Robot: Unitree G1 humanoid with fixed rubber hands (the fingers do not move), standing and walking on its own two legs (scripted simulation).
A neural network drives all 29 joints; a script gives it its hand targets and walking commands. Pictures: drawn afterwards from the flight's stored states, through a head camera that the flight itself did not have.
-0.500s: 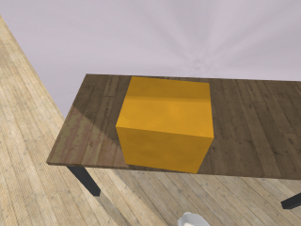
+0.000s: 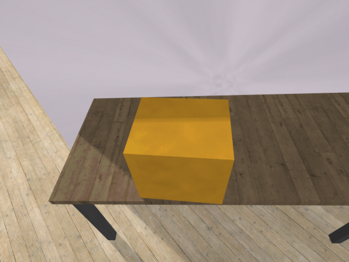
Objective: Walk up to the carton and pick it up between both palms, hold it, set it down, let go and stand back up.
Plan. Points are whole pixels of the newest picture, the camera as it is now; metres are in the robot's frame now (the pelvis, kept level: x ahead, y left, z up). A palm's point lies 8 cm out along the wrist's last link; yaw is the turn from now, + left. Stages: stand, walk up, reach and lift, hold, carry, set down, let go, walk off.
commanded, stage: walk up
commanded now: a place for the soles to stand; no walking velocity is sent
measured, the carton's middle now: (182, 151) +0.45 +0.02 -0.06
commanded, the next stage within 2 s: none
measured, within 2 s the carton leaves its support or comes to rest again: neither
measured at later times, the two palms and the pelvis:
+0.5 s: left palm out of the picture +0.09 +0.34 -0.12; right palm out of the picture +0.05 -0.18 -0.14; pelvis +0.02 +0.08 -0.01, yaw -8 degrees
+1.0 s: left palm (64, 254) +0.18 +0.32 -0.12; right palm out of the picture +0.04 -0.15 -0.13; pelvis +0.06 +0.10 +0.00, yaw -14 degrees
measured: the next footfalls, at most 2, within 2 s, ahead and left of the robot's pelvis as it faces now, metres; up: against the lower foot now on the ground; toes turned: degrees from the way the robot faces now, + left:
left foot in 0.44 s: +0.09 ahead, +0.20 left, +0.00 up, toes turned -8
right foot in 0.68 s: +0.08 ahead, -0.04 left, +0.00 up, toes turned -7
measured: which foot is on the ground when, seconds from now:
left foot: down 0.00-0.14, up 0.16-0.42, down 0.44-1.00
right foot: down 0.00-0.44, up 0.46-0.66, down 0.68-1.00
